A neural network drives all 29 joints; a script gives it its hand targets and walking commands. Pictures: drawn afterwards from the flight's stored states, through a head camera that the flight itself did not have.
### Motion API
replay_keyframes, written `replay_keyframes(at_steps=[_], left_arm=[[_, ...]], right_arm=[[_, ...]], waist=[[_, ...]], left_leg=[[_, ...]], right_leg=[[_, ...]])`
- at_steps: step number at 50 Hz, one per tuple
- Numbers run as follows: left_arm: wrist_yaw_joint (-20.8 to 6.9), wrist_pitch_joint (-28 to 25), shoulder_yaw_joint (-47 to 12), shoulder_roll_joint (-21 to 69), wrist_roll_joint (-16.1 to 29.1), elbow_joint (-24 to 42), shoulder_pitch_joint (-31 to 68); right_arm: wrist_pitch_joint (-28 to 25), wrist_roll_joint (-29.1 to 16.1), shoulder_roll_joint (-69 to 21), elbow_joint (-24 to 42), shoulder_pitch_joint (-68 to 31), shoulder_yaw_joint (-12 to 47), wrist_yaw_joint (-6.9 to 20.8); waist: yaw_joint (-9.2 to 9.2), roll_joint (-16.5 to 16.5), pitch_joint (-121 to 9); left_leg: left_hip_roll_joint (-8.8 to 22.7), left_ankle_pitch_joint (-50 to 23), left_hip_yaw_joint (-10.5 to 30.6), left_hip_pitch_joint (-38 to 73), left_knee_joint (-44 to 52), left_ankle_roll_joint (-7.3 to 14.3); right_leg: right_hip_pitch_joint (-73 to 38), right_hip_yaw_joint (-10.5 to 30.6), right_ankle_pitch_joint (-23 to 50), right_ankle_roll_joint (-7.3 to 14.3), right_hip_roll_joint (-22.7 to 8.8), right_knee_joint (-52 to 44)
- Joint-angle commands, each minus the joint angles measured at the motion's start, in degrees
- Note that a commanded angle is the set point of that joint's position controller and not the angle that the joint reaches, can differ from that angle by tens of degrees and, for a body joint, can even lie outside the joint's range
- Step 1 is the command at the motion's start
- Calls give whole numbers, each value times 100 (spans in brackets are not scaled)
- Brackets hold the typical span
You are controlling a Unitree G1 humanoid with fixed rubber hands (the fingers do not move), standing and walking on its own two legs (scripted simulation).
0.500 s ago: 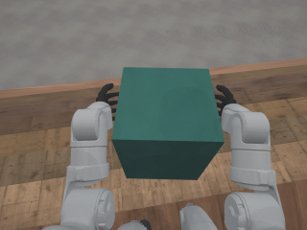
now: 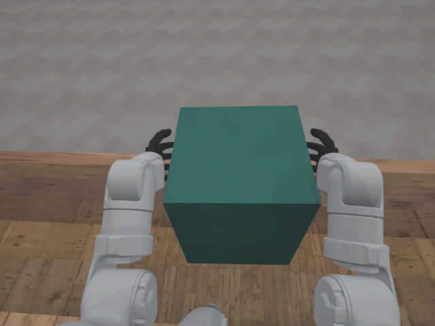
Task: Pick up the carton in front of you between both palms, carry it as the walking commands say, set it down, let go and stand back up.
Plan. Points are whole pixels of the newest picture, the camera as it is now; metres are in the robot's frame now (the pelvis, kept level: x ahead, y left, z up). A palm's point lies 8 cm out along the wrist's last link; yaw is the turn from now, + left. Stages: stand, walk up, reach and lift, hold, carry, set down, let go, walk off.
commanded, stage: carry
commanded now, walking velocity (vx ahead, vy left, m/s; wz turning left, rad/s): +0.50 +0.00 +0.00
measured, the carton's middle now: (237, 190) +0.35 +0.05 +0.04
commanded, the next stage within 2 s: none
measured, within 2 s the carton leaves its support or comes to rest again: neither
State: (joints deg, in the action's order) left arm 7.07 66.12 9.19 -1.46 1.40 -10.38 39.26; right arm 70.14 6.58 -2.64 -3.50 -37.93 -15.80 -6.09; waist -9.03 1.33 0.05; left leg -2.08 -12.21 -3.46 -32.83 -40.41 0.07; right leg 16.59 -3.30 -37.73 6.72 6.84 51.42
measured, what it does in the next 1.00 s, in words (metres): goes down, turning left: left foot 0.16 m lower, then right foot 0.16 m lower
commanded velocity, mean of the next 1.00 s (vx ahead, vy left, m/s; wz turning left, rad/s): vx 0.50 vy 0.00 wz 0.29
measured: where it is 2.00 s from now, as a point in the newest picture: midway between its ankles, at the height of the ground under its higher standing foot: (239, 181)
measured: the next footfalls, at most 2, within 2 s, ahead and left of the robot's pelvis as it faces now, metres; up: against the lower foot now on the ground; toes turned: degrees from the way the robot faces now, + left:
left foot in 0.08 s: +0.15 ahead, +0.04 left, -0.16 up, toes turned +0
right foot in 0.40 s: +0.48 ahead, -0.08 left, -0.32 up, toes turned +6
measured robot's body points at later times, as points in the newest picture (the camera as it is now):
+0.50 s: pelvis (263, 245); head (287, 125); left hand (215, 141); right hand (297, 136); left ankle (225, 320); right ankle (259, 289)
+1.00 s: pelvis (250, 176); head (267, 88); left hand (211, 115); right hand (269, 112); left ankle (241, 244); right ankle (262, 224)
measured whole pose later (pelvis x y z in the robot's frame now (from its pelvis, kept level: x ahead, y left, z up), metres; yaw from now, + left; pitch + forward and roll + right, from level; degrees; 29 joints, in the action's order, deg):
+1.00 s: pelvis +0.78 +0.03 -0.49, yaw +20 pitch +3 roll +2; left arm 6.5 58.5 11.5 2.1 -1.8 -4.7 26.2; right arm 59.7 -0.8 -0.6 -5.6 -27.9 -6.0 -10.0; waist 5.4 1.9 -0.6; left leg -9.8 33.3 -6.5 -24.4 -54.5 9.2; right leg 42.3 4.8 -16.6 0.7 -1.5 71.1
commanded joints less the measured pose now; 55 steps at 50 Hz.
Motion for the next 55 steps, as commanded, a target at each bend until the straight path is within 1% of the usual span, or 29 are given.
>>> replay_keyframes(at_steps=[1, 3, 4, 6, 8, 10, 12, 13, 17, 18, 19, 20, 21, 22, 25, 28, 31, 36, 38, 39, 40, 41, 42, 43, 45, 47, 49, 51, 55], left_arm=[[-1570, -92, -3722, 6910, 2671, 705, 4061], [-1531, -88, -3507, 6772, 2393, 516, 3828], [-1487, -13, -3376, 6612, 2220, 332, 3762], [-1313, 224, -2802, 6039, 1672, 70, 3448], [-1093, 274, -2366, 5482, 1161, 288, 3338], [-1037, 154, -2094, 5348, 863, 660, 3570], [-1021, -21, -1998, 5321, 722, 742, 3746], [-1025, -129, -2062, 5349, 638, 689, 3696], [-1005, -357, -2285, 5326, 590, 753, 3404], [-1007, -372, -2358, 5371, 611, 737, 3235], [-1029, -384, -2535, 5431, 589, 765, 3040], [-1073, -402, -2605, 5395, 633, 630, 2602], [-1129, -401, -2723, 5431, 715, 597, 2606], [-1148, -400, -2887, 5504, 903, 432, 2332], [-1300, -532, -3732, 6491, 1902, 1187, 3146], [-1399, -746, -4319, 7058, 2598, 1785, 3869], [-1457, -988, -4557, 7070, 2788, 1554, 3456], [-1610, -1324, -4616, 6848, 2684, 1249, 2551], [-1621, -1368, -4603, 6711, 2600, 1078, 2209], [-1600, -1378, -4653, 6612, 2593, 1109, 2249], [-1566, -1336, -4606, 6494, 2573, 1118, 2344], [-1532, -1283, -4455, 6277, 2421, 997, 2276], [-1471, -1156, -4184, 6086, 2299, 1017, 2203], [-1396, -1022, -3910, 5663, 2080, 1032, 1902], [-1262, -844, -3487, 5288, 1717, 1015, 1727], [-1224, -764, -3199, 5237, 1473, 1205, 1845], [-1261, -751, -3181, 5333, 1367, 1245, 2028], [-1280, -805, -3254, 5536, 1391, 1317, 2228], [-1200, -701, -3530, 5510, 1532, 1522, 2473]], right_arm=[[-290, -1544, -5115, -171, -3097, 3271, 910], [-279, -1694, -5193, -383, -2695, 3376, 1051], [-241, -1817, -5234, -462, -2820, 3396, 1101], [-165, -2424, -5279, -385, -3510, 3705, 1183], [-153, -3191, -5910, -9, -4431, 4088, 1310], [-358, -3736, -6299, 531, -5403, 4499, 1369], [-482, -4048, -6732, 623, -5714, 4704, 1406], [-555, -4184, -6825, 603, -5821, 4778, 1416], [-848, -4099, -6981, 228, -4991, 4692, 1370], [-886, -3971, -6991, 80, -4635, 4629, 1351], [-915, -3867, -6979, -75, -4406, 4585, 1348], [-925, -3720, -7003, -240, -4075, 4601, 1366], [-933, -3592, -6960, -358, -3882, 4557, 1392], [-855, -3318, -6765, -476, -3367, 4325, 1367], [-890, -2644, -6311, -249, -2832, 4034, 1185], [-1138, -2219, -6095, 153, -2648, 3980, 1063], [-1380, -2024, -5891, 480, -2402, 4101, 948], [-1701, -1669, -5437, 708, -1783, 4304, 865], [-1688, -1668, -5219, 858, -1908, 4419, 873], [-1678, -1674, -5124, 917, -1839, 4439, 888], [-1638, -1613, -4921, 756, -1432, 4344, 892], [-1555, -1572, -4803, 572, -1187, 4300, 897], [-1489, -1711, -4555, 385, -1323, 4256, 893], [-1420, -1948, -4814, 242, -1318, 4552, 902], [-1234, -2637, -5212, 736, -2192, 4840, 937], [-1198, -3070, -5588, 811, -2921, 5136, 1000], [-1211, -3270, -5938, 742, -3079, 5207, 1052], [-1223, -3451, -6161, 798, -3486, 5259, 1086], [-1250, -3282, -6066, 442, -2961, 4895, 1082]], waist=[[897, -429, -1859], [2439, 593, -2205], [2455, 869, -1541], [1332, 1090, -1860], [1437, -96, -1850], [1280, 75, -2382], [1314, -281, -2261], [1676, -996, -2219], [1774, 18, -2058], [1595, 269, -2025], [849, 376, -2752], [34, -235, -2970], [69, -1011, -2656], [502, -1445, -3595], [566, -193, -3121], [518, 77, -2552], [485, -924, -2694], [-9, -397, -2086], [299, -828, -1925], [1155, -907, -2488], [1977, 255, -2411], [2325, 810, -1751], [1466, 840, -2166], [1570, 117, -2551], [1198, -1022, -2295], [1099, -414, -2399], [1133, -126, -2672], [1349, -933, -2210], [1271, 461, -1717]], left_leg=[[-62, -1424, -270, 3193, 1343, 120], [481, -1510, 130, 4639, 1333, 831], [613, -688, 361, 4626, 1887, 812], [1204, -2066, 2011, 5557, 1, 1040], [1208, -1492, 2691, 4457, 80, 1484], [2035, -1267, 4687, 3463, 339, 2227], [1393, -1115, 3870, 2798, -305, 1790], [564, 593, 3121, 2728, -1120, 1529], [-141, 2246, 1652, 863, -1700, 1251], [-163, 2275, 1522, 801, -2174, 1153], [203, 1007, 1139, 383, -3567, 901], [102, 1701, 743, -215, -5246, 559], [-445, 5281, 506, -1353, -6970, 316], [-294, 5409, 875, -2325, -7442, 247], [258, 3512, 1150, -2420, -5477, 123], [230, 3394, 677, -1919, -3726, 58], [243, 2400, 291, -1680, -3728, 281], [-467, -1102, -747, 238, 423, 292], [-413, -1560, -741, 1909, 1003, 454], [-475, -1927, -932, 3445, 9, 709], [39, -1838, -147, 4309, 881, 1251], [424, -1491, 393, 4462, 1791, 1523], [1487, -3501, 1890, 6043, 35, 1818], [1861, -2569, 2987, 5881, -31, 2254], [1403, -800, 2560, 4274, -63, 1748], [1918, -1056, 3369, 2759, -1, 2143], [1802, -972, 3182, 2630, -263, 1698], [766, 1496, 1854, 2027, -1266, 1089], [433, 2178, 538, 766, -1650, 783]], right_leg=[[950, 689, 1909, 143, -693, 44], [2137, -167, 2186, -326, -414, 3722], [2803, -262, 161, -311, 119, 4670], [4540, 713, 735, -203, -295, 3988], [4386, 575, 1399, -426, -665, 2624], [3451, 1211, 1425, -643, -898, 1738], [2916, 716, 2244, -530, -686, 1925], [2932, 781, 4194, -418, -688, 473], [-368, -23, 6350, -540, -339, -1954], [-877, -8, 6672, -529, -449, -2446], [-2555, -92, 7226, -310, -576, -1570], [-3399, 437, 6399, 32, -1017, -1966], [-3874, 801, 7189, 192, -1731, -1308], [-4939, 2551, 7347, 490, -2830, -719], [-3326, 3052, 5030, 239, -2520, -976], [-1864, 2701, 5299, 206, -2140, -1019], [-1947, 2301, 7115, 7, -2157, -594], [-727, 643, 4114, -222, -795, 715], [120, 227, 3888, -302, -872, 1050], [772, -69, 5345, -487, -1195, 2468], [1799, -245, 4241, -818, -905, 4590], [2512, -516, 474, -821, -272, 5874], [4182, 309, -545, -913, -365, 5819], [4380, 834, -122, -904, -635, 5009], [3974, 844, 1029, -672, -882, 3018], [2926, 931, 1428, -744, -913, 1632], [2729, 592, 2303, -593, -881, 2568], [2625, 469, 5153, -371, -741, 154], [150, -359, 5850, -331, -289, -1644]])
